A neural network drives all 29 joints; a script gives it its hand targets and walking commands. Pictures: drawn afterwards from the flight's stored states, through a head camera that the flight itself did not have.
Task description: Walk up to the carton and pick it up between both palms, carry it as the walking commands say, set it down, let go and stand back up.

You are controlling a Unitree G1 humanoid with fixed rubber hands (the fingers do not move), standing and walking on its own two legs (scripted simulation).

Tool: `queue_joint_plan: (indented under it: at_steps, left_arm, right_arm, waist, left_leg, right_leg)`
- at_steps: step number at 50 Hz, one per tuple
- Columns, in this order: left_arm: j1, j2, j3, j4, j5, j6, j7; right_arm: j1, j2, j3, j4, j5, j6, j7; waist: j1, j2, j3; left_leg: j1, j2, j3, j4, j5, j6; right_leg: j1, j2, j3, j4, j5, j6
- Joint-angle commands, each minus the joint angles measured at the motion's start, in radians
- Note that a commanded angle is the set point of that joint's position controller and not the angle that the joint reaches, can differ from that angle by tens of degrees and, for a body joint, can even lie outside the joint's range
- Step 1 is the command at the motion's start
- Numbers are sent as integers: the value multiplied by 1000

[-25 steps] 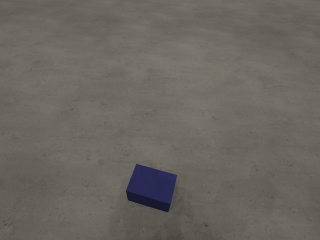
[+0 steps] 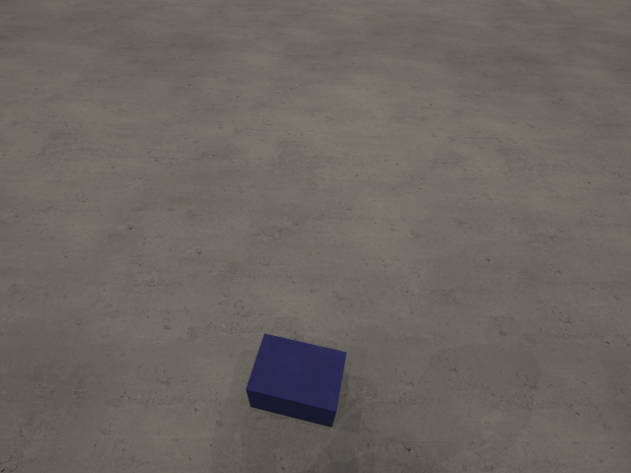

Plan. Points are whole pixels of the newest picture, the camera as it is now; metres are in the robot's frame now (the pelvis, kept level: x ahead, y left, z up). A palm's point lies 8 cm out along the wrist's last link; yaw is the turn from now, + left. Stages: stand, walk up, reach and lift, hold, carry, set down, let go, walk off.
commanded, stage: walk up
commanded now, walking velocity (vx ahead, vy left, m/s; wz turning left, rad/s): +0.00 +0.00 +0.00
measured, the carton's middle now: (297, 380) +0.46 +0.03 -0.70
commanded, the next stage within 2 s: stand in 1.78 s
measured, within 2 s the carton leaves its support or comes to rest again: neither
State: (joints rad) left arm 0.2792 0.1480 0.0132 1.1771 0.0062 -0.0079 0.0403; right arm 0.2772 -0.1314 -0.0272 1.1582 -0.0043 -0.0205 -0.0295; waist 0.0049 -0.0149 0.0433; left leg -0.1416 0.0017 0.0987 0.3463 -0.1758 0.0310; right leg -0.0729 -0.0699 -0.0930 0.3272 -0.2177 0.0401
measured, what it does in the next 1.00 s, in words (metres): steps on the spot: left foot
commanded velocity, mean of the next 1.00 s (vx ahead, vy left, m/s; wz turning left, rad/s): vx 0.05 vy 0.03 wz -0.08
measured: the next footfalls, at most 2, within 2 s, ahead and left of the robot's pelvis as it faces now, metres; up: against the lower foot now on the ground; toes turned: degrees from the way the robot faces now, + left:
left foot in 0.70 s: +0.14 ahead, +0.17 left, +0.00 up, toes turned -5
right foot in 1.04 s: +0.08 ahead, -0.07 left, +0.00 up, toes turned -7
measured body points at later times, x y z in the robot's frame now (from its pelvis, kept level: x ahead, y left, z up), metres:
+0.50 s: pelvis +0.01 -0.01 +0.00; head +0.02 -0.01 +0.45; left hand -0.03 +0.21 -0.16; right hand +0.01 -0.24 -0.16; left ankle +0.00 +0.10 -0.73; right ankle -0.03 -0.14 -0.75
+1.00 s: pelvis +0.06 +0.05 -0.01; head +0.09 +0.05 +0.44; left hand +0.15 +0.29 -0.16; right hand +0.07 -0.19 -0.16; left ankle +0.10 +0.17 -0.75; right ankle +0.03 -0.06 -0.73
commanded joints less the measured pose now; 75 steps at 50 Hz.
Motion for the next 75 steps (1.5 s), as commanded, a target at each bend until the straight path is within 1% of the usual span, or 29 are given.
queue_joint_plan:
  at_steps: [1, 21, 22, 23, 24, 25, 27, 29, 32, 33, 34, 35, 36, 37, 38, 39, 40, 41, 43, 47, 50, 51, 52, 53, 54, 56, 59, 64, 75]
  left_arm:
    - [73, 61, 8, -1, 0, -3, 3]
    - [106, 49, 5, -13, 2, -7, 7]
    - [121, 104, 33, -11, 12, -1, 15]
    - [254, 197, 45, 2, 29, 12, 9]
    - [278, 251, 68, 1, 39, 22, 13]
    - [264, 242, 70, -19, 47, 19, 18]
    - [156, 196, 64, -80, 34, 1, 12]
    - [135, 161, 54, -88, 33, -10, 11]
    - [150, 183, 58, -86, 41, -16, -5]
    - [147, 187, 58, -95, 35, -12, -8]
    - [137, 168, 47, -106, 26, -13, -7]
    - [176, 127, 40, -105, 13, -13, -2]
    - [207, 72, 35, -142, 11, -13, 1]
    - [196, 96, 52, -160, 6, 9, 9]
    - [174, 105, 53, -163, 7, 28, 9]
    - [170, 95, 46, -162, 6, 35, 4]
    - [175, 89, 40, -162, 4, 40, -2]
    - [182, 77, 37, -161, 9, 44, -5]
    - [168, 72, 39, -167, 14, 54, -6]
    - [60, 86, 50, -207, 11, 58, -12]
    - [84, 42, 31, -189, 11, 32, -10]
    - [93, 59, 32, -179, 17, 18, -6]
    - [100, 103, 39, -171, 28, 3, -4]
    - [35, 158, 43, -171, 22, 2, -10]
    - [-14, 157, 36, -162, 21, 6, -15]
    - [-54, 102, 17, -159, 13, 0, -14]
    - [-18, 76, 12, -132, 4, -15, -10]
    - [6, 74, 19, -96, -1, -18, -6]
    - [62, 53, 14, -35, 0, -19, 2]
  right_arm:
    - [53, -82, -10, -11, -1, -5, -4]
    - [75, -72, -10, -12, -3, 1, -10]
    - [73, -108, -26, -28, -16, -2, -12]
    - [41, -157, -49, -79, -36, 18, 6]
    - [-6, -121, -40, -122, -47, 29, 20]
    - [-42, -101, -38, -146, -52, 31, 26]
    - [-17, -101, -49, -147, -41, 12, 30]
    - [-2, -85, -38, -158, -35, 10, 31]
    - [2, -75, -19, -184, -24, 12, 29]
    - [49, -89, -20, -164, -21, 2, 28]
    - [98, -136, -38, -148, -8, 0, 3]
    - [172, -204, -48, -141, -17, -19, -5]
    - [199, -302, -60, -149, -25, -28, -9]
    - [216, -322, -60, -154, -5, -22, -5]
    - [176, -281, -48, -156, -11, -20, -6]
    - [90, -243, -38, -168, -13, -15, -8]
    - [9, -209, -31, -186, -15, -7, -8]
    - [-24, -191, -27, -194, -18, -4, -8]
    - [2, -187, -28, -178, -21, 2, -11]
    - [56, -209, -44, -158, -25, 6, -21]
    - [27, -183, -46, -143, -9, 21, -10]
    - [41, -148, -36, -139, 0, 21, -4]
    - [66, -97, -23, -140, 5, 20, 3]
    - [82, -51, -13, -140, 8, 29, 5]
    - [76, -71, -17, -118, 6, 38, 3]
    - [98, -83, -21, -83, -2, 29, 8]
    - [101, -91, -21, -64, -7, 10, 10]
    - [103, -78, -16, -36, -8, 6, 1]
    - [105, -62, -13, 7, -9, 9, -7]
  waist:
    - [4, 16, 32]
    - [0, 10, 39]
    - [15, 31, 56]
    - [35, 74, 33]
    - [61, -107, 93]
    - [68, -165, 142]
    - [28, -139, 152]
    - [24, -117, 135]
    - [9, -200, 86]
    - [-12, -204, 56]
    - [-21, -102, 51]
    - [-48, -38, -22]
    - [-39, 198, -75]
    - [-57, 275, -136]
    - [-42, 196, -129]
    - [-17, 176, -104]
    - [9, 183, -84]
    - [18, 211, -77]
    - [10, 221, -72]
    - [-23, 167, -59]
    - [19, 182, -68]
    - [24, 123, -69]
    - [14, -33, -58]
    - [0, -193, 1]
    - [-12, -178, 64]
    - [-30, -109, 84]
    - [-20, -44, 39]
    - [-10, -11, 15]
    - [-8, 5, 20]
  left_leg:
    - [-2, 117, -126, -74, 102, -6]
    - [8, 119, -106, -59, 132, -12]
    - [-22, 118, -44, 10, 38, -19]
    - [-208, 57, 3, 172, -301, -44]
    - [-408, 33, 29, 397, -304, -82]
    - [-495, 77, -32, 550, -291, -96]
    - [-472, 113, -73, 575, -178, -107]
    - [-376, 94, -42, 432, -104, -116]
    - [-158, 53, 40, 222, -153, -111]
    - [-15, 36, 61, 128, -42, -110]
    - [22, 69, 25, 46, 65, -109]
    - [104, 168, -17, 36, 290, -91]
    - [141, 394, -256, 12, 632, -32]
    - [123, 486, -351, -14, 708, 68]
    - [70, 463, -326, -12, 663, 97]
    - [4, 402, -234, -14, 570, 94]
    - [-52, 334, -151, -13, 500, 83]
    - [-73, 307, -119, -20, 491, 85]
    - [-56, 305, -105, -29, 461, 95]
    - [-25, 353, -146, -29, 374, 121]
    - [-96, 269, -105, -15, 203, 78]
    - [-139, 220, -84, 9, 92, 43]
    - [-185, 139, -29, 100, -35, 2]
    - [-169, 80, 20, 82, -169, -43]
    - [-91, 80, -7, 69, -149, -50]
    - [-28, 95, -9, 1, -18, -54]
    - [-14, 128, -31, -31, 59, -44]
    - [-14, 135, -26, -49, 84, -43]
    - [-1, 148, -9, -43, 105, -47]
  right_leg:
    - [-44, -61, 64, -50, 98, -37]
    - [-50, -66, 65, -55, 125, -39]
    - [-75, -92, 64, -3, 84, -51]
    - [-19, -215, 335, -97, -411, -134]
    - [-5, -375, 542, -244, -617, -206]
    - [-59, -426, 584, -298, -624, -236]
    - [-102, -339, 412, -257, -420, -188]
    - [-115, -245, 242, -198, -165, -136]
    - [-177, -172, 147, -135, -27, -125]
    - [-216, -122, 118, -93, -11, -105]
    - [-194, -107, 84, 53, 295, -77]
    - [-208, -55, 52, 193, 239, -41]
    - [-330, 18, 19, 361, -193, 11]
    - [-326, 24, 58, 558, -445, 3]
    - [-312, 10, 123, 659, -427, -2]
    - [-299, 5, 129, 665, -372, -12]
    - [-264, 3, 122, 641, -321, -17]
    - [-247, 10, 96, 619, -292, -17]
    - [-254, 16, 68, 558, -283, -10]
    - [-265, 17, 51, 392, -257, -19]
    - [-101, 26, -1, 115, -51, -40]
    - [-18, -13, 18, 25, 14, -55]
    - [6, -143, 158, -46, 30, -74]
    - [-128, -237, 277, -137, -5, -117]
    - [-223, -211, 274, -176, -66, -127]
    - [-199, -138, 172, -147, -90, -96]
    - [-119, -99, 106, -84, 54, -76]
    - [-47, -84, 72, -48, 197, -78]
    - [-36, -78, 72, -38, 263, -74]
